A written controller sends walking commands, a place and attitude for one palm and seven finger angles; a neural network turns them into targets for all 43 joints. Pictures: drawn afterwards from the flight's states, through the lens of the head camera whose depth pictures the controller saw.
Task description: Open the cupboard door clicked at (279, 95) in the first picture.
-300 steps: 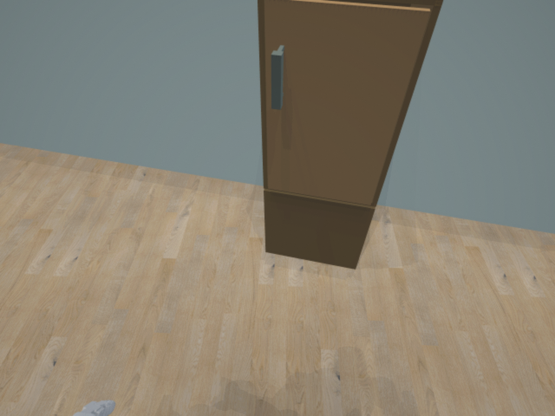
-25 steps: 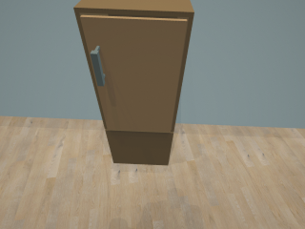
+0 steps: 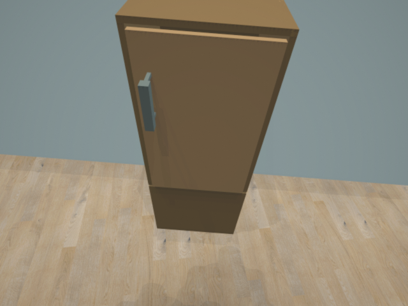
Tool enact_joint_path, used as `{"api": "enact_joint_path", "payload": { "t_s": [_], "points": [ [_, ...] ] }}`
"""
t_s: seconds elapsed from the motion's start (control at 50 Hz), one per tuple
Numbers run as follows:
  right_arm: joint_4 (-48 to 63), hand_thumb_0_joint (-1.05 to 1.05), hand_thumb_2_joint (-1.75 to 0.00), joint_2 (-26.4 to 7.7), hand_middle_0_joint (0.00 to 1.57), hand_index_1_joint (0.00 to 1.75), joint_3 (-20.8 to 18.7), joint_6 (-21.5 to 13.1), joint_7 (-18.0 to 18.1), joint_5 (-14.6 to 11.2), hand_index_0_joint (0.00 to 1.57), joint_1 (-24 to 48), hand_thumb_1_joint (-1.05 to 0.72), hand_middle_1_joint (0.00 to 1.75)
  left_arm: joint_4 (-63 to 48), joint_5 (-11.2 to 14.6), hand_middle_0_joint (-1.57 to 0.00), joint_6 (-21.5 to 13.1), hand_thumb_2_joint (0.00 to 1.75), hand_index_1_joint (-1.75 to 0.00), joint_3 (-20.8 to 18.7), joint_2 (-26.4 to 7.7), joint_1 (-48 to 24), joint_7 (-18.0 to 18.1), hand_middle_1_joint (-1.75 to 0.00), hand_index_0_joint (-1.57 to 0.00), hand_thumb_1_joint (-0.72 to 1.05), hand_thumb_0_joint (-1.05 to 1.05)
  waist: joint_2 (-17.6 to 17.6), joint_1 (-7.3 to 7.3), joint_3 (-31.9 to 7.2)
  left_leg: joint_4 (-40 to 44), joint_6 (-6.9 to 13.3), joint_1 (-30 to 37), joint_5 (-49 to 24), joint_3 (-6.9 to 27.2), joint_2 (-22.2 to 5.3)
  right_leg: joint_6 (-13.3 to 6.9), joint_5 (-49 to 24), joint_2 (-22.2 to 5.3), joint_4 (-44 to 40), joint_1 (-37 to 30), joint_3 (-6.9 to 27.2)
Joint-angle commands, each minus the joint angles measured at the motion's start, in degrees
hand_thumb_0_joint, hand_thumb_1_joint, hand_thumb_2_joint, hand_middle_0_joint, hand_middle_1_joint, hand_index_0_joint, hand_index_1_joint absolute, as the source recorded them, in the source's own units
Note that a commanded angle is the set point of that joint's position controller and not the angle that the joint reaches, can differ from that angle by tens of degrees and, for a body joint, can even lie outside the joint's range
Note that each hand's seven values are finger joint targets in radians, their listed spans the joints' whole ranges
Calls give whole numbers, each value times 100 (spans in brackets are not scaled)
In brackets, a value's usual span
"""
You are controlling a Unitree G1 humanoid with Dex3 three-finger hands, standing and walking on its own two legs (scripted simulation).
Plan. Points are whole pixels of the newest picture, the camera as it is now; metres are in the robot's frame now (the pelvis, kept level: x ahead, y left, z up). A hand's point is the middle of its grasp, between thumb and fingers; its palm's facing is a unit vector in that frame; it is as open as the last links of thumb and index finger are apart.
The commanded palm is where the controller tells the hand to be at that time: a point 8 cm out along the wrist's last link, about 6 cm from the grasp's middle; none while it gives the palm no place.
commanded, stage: come to a stop and stand still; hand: left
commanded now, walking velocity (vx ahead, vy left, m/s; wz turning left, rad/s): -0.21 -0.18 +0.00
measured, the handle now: (149, 102) +0.57 +0.18 +0.09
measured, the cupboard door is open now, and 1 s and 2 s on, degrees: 0 0 0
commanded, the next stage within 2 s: look again from close up in 1.70 s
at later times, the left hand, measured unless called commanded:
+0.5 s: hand out of the picture +0.09 +0.16 -0.16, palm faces +0.06 -0.97 -0.23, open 7.2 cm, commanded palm none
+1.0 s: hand out of the picture +0.05 +0.19 -0.16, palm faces +0.02 -0.97 -0.24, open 7.4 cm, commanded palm none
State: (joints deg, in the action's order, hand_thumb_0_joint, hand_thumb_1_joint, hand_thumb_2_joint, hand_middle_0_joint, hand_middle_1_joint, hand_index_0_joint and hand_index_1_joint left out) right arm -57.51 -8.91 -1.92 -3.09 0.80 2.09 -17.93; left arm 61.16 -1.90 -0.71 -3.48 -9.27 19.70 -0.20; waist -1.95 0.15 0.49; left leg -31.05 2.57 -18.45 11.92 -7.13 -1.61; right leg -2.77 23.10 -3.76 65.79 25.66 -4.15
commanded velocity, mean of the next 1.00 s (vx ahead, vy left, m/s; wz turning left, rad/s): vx -0.05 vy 0.01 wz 0.00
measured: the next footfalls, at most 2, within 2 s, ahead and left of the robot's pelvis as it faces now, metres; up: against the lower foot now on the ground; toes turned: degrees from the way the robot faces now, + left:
right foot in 0.20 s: +0.11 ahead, -0.11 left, +0.00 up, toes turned -4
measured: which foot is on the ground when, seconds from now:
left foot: down 0.00-1.00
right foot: up 0.00-0.18, down 0.20-1.00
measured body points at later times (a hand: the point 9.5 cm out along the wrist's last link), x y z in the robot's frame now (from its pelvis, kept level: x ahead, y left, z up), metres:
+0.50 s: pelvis +0.03 -0.03 +0.00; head +0.04 -0.03 +0.45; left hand +0.09 +0.21 -0.15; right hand +0.02 -0.24 -0.16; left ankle +0.06 +0.10 -0.73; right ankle +0.07 -0.11 -0.73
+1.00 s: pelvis +0.04 +0.01 +0.01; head +0.03 -0.01 +0.46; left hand +0.05 +0.24 -0.14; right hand +0.05 -0.21 -0.16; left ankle +0.06 +0.10 -0.73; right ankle +0.07 -0.11 -0.73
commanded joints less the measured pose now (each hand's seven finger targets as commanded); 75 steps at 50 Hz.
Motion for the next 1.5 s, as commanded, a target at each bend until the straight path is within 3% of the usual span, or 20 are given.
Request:
{"api": "enact_joint_path", "payload": {
  "t_s": [0.0,0.1,0.14,0.16,0.18,0.2,0.22,0.24,0.4,0.6,0.62,0.64,0.66,0.68,0.72,0.76,0.78,0.86,1.1,1.48],
  "points": [
    [128,0,-90,-544,20,30,-43,-133,44,-40,20,-233,-90,30,-279,23,-20,-64,90,-30,73,145,390,-5,-30,-20,90,0,612,-157,233,2068,704,-103,-179,1192,-1251,155,-551,-129,-621,132,126],
    [-13,0,-90,-529,20,30,-4,-16,94,-35,20,-262,-90,30,-349,90,-20,-27,90,-30,192,190,119,164,-30,-20,90,0,547,-101,-59,1441,786,278,-1923,995,-1392,313,-521,27,-2772,-834,129],
    [-88,0,-90,-503,20,30,-24,70,89,-76,20,-215,-90,30,-251,85,-20,-53,90,-30,151,47,325,197,-30,-20,90,0,340,-234,-161,1005,492,69,-1241,853,-1172,359,-1319,33,-3910,-1581,114],
    [-132,0,-90,-336,20,30,3,98,65,-125,20,-266,-90,30,-247,63,-20,-85,90,-30,140,-181,298,223,-30,-20,90,0,-125,-204,-166,767,202,-174,-494,739,-857,322,-1601,-158,-4272,-1876,508],
    [-146,0,-90,-117,20,30,48,129,35,-165,20,-314,-90,30,-284,59,-20,-125,90,-30,147,-395,165,253,-30,-20,90,0,-516,-94,-97,627,-61,-368,230,536,-477,90,-2117,-695,-4436,-1855,1171],
    [-160,0,-90,-24,20,30,66,176,12,-168,20,-424,-90,30,-340,75,-20,-116,90,-30,138,-584,16,249,-30,-20,90,0,-689,31,18,540,-204,-247,674,367,-198,-185,-2435,-1112,-4467,-1492,1368],
    [-232,0,-90,36,20,30,68,204,1,-152,20,-481,-90,30,-371,87,-20,-94,90,-30,141,-624,-74,241,-30,-20,90,0,-502,84,-14,454,-241,104,513,337,-103,-318,-2707,-1197,-4432,-1213,1334],
    [-312,0,-90,16,20,30,56,279,24,-143,20,-529,-90,30,-401,106,-20,-127,90,-30,106,-679,-177,256,-30,-20,90,0,-1138,122,-192,201,-289,323,529,277,-117,-357,-2721,-1078,-4533,-1163,1355],
    [-377,0,-90,-118,20,30,-11,381,49,-121,20,-430,-90,30,-586,106,-20,41,90,-30,18,-635,-469,288,-30,-20,90,0,111,21,173,462,-267,447,-33,463,-311,-298,-1524,-780,-4436,-798,1029],
    [-173,0,-90,-239,20,30,5,318,43,-77,20,-270,-90,30,-528,82,-20,65,90,-30,62,-436,-348,226,-30,-20,90,0,293,-60,272,1096,-87,10,671,849,-464,-55,-300,-337,-4543,-983,792],
    [223,0,-90,-752,20,30,-102,280,2,-145,20,538,-90,30,-261,96,-20,-18,90,-30,130,-722,480,426,-30,-20,90,0,560,-405,47,-248,-347,254,596,325,-427,69,-1530,-684,-4600,-1099,1131],
    [343,0,-90,-270,20,30,-28,349,-52,-133,20,54,-90,30,-582,74,-20,-94,90,-30,117,-1062,-149,368,-30,-20,90,0,228,93,-451,-626,-360,146,1125,384,-79,-360,-138,-1273,-4973,-1032,1897],
    [286,0,-90,-268,20,30,-10,342,-61,-95,20,-56,-90,30,-700,68,-20,-116,90,-30,63,-1052,-357,340,-30,-20,90,0,478,85,-370,-624,-295,299,1048,479,-93,-616,325,-1285,-5009,-739,1874],
    [297,0,-90,-226,20,30,5,341,-84,-90,20,-286,-90,30,-762,56,-20,-142,90,-30,79,-1043,-513,339,-30,-20,90,0,395,243,-479,-217,-241,557,835,406,-128,-596,153,-1105,-4844,-714,1457],
    [223,0,-90,-273,20,30,34,284,-77,-109,20,-473,-90,30,-679,90,-20,-150,90,-30,142,-846,-539,300,-30,-20,90,0,188,303,-172,289,-175,786,382,597,-146,-296,84,-627,-4548,-400,984],
    [295,0,-90,-446,20,30,31,253,-45,-94,20,-343,-90,30,-638,102,-20,-92,90,-30,203,-617,-458,273,-30,-20,90,0,72,181,321,768,-54,296,640,901,-410,-103,248,-317,-4437,-404,750],
    [321,0,-90,-466,20,30,34,240,-43,-77,20,-248,-90,30,-610,75,-20,-59,90,-30,215,-579,-407,257,-30,-20,90,0,311,127,547,1053,-20,46,885,1014,-484,-59,246,-235,-4339,-437,627],
    [308,0,-90,-646,20,30,66,198,-13,-80,20,-82,-90,30,-440,77,-20,-43,90,-30,265,-457,-26,226,-30,-20,90,0,222,-44,809,1613,50,-505,1532,1267,-559,36,-349,-89,-4138,-975,502],
    [-107,0,-90,-585,20,30,163,84,13,-109,20,-199,-90,30,-263,114,-20,-129,90,-30,305,-498,-30,222,-30,-20,90,0,218,7,168,1384,-5,350,232,944,-470,42,-1143,-285,-4335,-1300,659],
    [-594,0,-90,-443,20,30,191,79,73,-133,20,-128,-90,30,114,110,-20,-133,90,-30,339,-441,7,245,-30,-20,90,0,136,-13,307,1292,-47,688,-437,785,-510,51,-1714,-313,-4433,-1446,642]
  ]
}}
